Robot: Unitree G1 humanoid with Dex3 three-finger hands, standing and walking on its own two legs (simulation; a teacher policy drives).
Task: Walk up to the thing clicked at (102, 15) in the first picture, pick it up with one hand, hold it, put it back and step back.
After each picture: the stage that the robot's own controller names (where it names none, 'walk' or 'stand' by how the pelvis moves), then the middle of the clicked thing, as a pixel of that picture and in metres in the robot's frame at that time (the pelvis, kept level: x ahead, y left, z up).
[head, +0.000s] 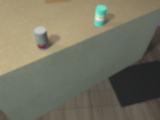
stand; (100, 16) +0.90 -0.11 -0.07
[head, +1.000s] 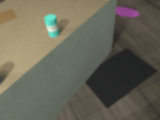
walk; (52, 26) +0.76 +0.23 -0.05
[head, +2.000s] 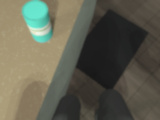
walk; (39, 23) +0.44 +0.18 +0.05
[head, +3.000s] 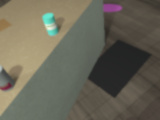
walk; (50, 24) +0.80 +0.20 -0.02
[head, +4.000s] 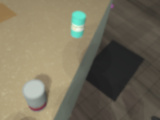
stand; (77, 24) +0.67 +0.07 -0.03
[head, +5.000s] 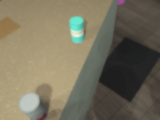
stand; (77, 30) +0.64 +0.09 -0.03
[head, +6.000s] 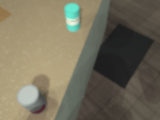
stand; (72, 17) +0.66 +0.13 -0.04
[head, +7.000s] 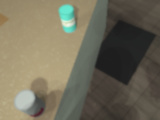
stand; (68, 19) +0.65 +0.15 -0.05
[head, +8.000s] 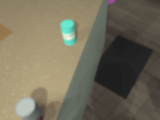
stand; (68, 33) +0.64 +0.16 -0.06
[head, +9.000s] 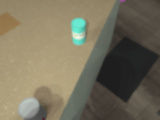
stand; (78, 32) +0.62 +0.10 -0.06
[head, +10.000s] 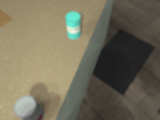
stand; (73, 26) +0.62 +0.12 -0.06
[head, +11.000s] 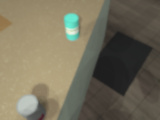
stand; (72, 27) +0.63 +0.13 -0.05
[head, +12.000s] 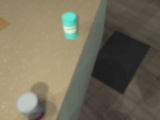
stand; (69, 26) +0.64 +0.14 -0.05
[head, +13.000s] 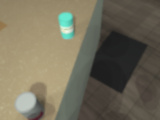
stand; (66, 26) +0.64 +0.15 -0.04
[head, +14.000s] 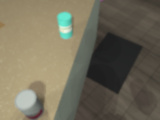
stand; (65, 25) +0.65 +0.15 -0.04
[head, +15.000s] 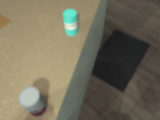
stand; (70, 22) +0.65 +0.15 -0.04
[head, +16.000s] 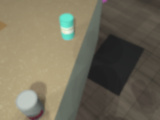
stand; (67, 27) +0.65 +0.15 -0.04
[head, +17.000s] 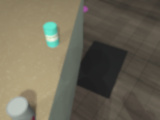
stand; (51, 35) +0.65 +0.20 -0.04
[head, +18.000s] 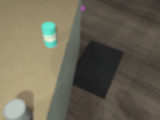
stand; (49, 35) +0.64 +0.22 -0.04
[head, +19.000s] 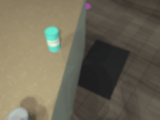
stand; (53, 39) +0.62 +0.20 -0.07
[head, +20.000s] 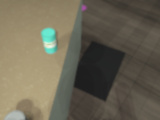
stand; (49, 41) +0.61 +0.20 -0.07
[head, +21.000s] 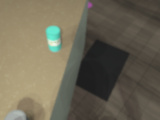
stand; (54, 39) +0.60 +0.19 -0.07
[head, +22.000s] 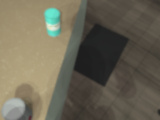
rise first; (53, 22) +0.62 +0.21 -0.07
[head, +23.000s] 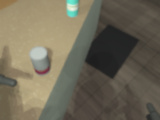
go down; (72, 4) +0.83 +0.07 -0.05
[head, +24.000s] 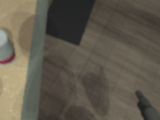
go down; out of the picture +0.87 +0.11 -0.02
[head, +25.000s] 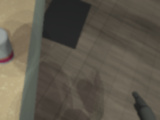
go down; out of the picture +0.88 +0.09 -0.01
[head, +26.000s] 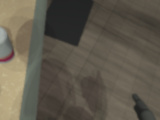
go down; out of the picture +0.88 +0.10 -0.01
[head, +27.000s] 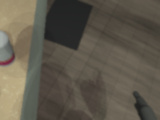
go down; out of the picture +0.87 +0.10 -0.01
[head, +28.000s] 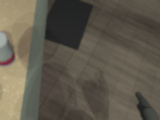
go down; out of the picture +0.87 +0.10 -0.01
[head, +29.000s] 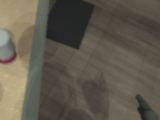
go down; out of the picture +0.88 +0.10 -0.01
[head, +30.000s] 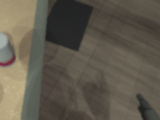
go down; out of the picture +0.87 +0.11 -0.01
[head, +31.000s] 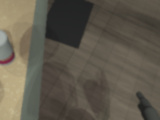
go down; out of the picture +0.88 +0.11 -0.01
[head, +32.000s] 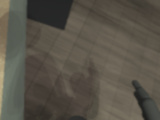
go down; out of the picture +0.91 +0.12 +0.04
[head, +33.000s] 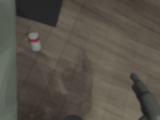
close; out of the picture +0.90 +0.13 +0.04
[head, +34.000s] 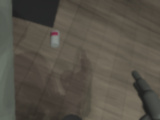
close; out of the picture +0.90 +0.13 +0.04
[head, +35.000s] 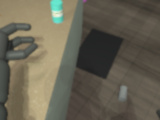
lift; (57, 11) +0.85 +0.10 -0.03
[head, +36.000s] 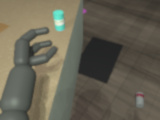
lift; (59, 20) +0.90 +0.12 -0.06
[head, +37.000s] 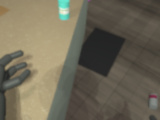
go down; (64, 8) +0.89 +0.08 -0.05
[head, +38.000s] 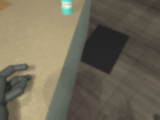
go down; (66, 3) +0.90 +0.08 -0.02
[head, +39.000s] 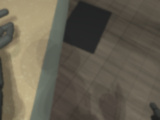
go down; out of the picture +0.91 +0.09 -0.01
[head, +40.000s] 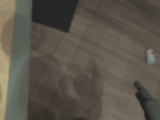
close; out of the picture +0.90 +0.12 +0.03
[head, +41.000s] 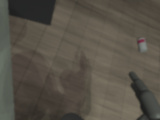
close; out of the picture +0.90 +0.15 +0.05
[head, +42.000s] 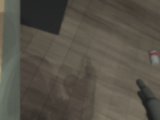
lift; out of the picture +0.89 +0.14 +0.03
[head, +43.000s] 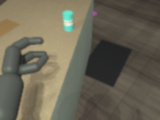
lift; (68, 21) +0.90 +0.09 -0.05
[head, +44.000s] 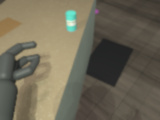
hold; (71, 21) +0.89 +0.07 -0.06
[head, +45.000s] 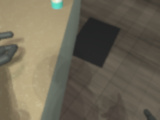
go down; out of the picture +0.90 +0.09 -0.03
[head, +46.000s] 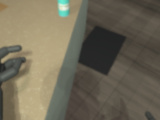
close; (63, 5) +0.89 +0.09 -0.03
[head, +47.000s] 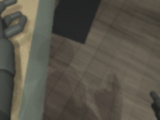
hold; out of the picture +0.92 +0.11 +0.01
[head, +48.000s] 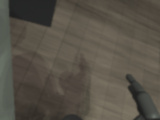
close; out of the picture +0.90 +0.15 +0.05
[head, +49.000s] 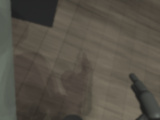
close; out of the picture +0.90 +0.15 +0.04
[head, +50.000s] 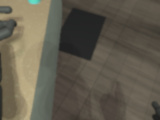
lift; out of the picture +0.86 +0.13 -0.01
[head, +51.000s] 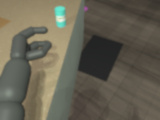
lift; (60, 17) +0.92 +0.10 -0.05
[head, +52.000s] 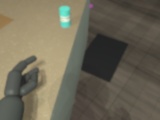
stand; (65, 17) +0.88 +0.10 -0.06
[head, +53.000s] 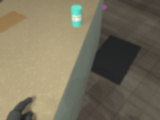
stand; (76, 16) +0.88 +0.07 -0.05
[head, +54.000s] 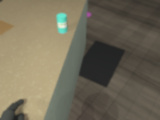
stand; (62, 23) +0.91 +0.10 -0.08
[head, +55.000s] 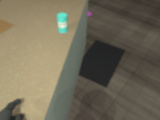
stand; (62, 23) +0.90 +0.10 -0.08
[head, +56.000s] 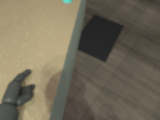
walk; out of the picture +0.97 -0.02 -0.05
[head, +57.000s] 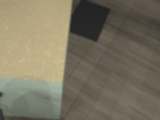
walk; out of the picture +1.14 +0.02 -0.04
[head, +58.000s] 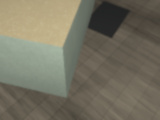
walk; out of the picture +1.34 +0.12 -0.05
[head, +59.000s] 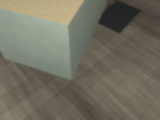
walk; out of the picture +1.54 -0.05 -0.05
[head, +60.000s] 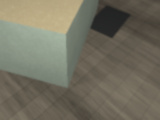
stand; out of the picture +1.50 -0.02 -0.07
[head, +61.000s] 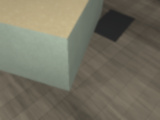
stand; out of the picture +1.49 -0.06 -0.08
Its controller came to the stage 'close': yes
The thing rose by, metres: 0.00
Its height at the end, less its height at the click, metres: +0.00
